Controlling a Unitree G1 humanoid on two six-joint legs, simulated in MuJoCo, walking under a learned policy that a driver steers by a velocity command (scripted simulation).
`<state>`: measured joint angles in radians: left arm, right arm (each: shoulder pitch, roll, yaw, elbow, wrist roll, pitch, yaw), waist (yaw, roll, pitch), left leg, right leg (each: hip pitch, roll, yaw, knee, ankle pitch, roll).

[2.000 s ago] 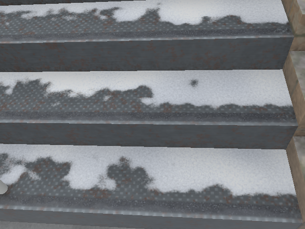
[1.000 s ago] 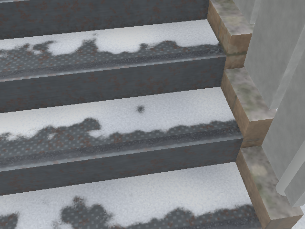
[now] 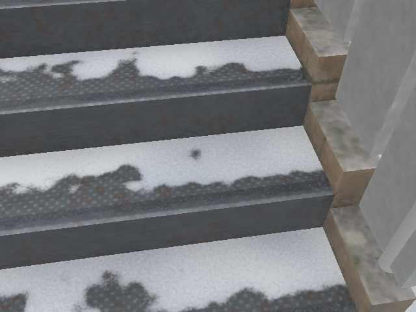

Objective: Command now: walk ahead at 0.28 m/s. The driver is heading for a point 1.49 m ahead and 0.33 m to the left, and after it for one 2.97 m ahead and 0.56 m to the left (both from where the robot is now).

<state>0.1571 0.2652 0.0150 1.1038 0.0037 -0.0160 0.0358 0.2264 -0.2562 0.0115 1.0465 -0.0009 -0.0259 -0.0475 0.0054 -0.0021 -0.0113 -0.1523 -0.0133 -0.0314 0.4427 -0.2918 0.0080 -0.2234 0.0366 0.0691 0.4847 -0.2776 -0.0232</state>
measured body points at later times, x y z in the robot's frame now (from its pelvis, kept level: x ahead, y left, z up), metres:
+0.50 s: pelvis +0.15 +0.01 +0.00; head +0.16 +0.00 +0.45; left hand +0.07 +0.26 -0.14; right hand +0.35 -0.21 -0.11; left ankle +0.23 +0.12 -0.71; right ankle +0.01 -0.11 -0.74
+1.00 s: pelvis +0.34 +0.02 +0.02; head +0.38 +0.04 +0.47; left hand +0.59 +0.13 -0.07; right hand +0.21 -0.18 -0.11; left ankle +0.23 +0.11 -0.73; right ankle +0.49 -0.08 -0.56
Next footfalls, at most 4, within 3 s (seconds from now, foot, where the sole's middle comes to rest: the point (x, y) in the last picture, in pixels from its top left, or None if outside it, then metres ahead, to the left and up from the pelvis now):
0.54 left None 0.27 0.12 -0.78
1.02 right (246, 293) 0.53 -0.07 -0.61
1.44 left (167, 284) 0.56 0.15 -0.61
2.22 left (159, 179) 0.81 0.19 -0.44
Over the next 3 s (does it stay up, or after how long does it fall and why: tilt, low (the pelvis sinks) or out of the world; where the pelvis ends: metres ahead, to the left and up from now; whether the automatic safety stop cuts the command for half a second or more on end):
stays up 1.03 0.06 0.45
